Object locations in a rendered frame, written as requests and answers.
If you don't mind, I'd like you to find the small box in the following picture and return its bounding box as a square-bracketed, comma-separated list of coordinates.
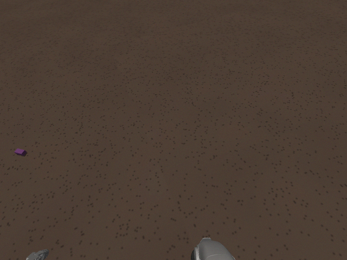
[15, 148, 26, 156]

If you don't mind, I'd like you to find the left robot hand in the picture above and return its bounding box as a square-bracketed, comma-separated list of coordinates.
[26, 249, 49, 260]

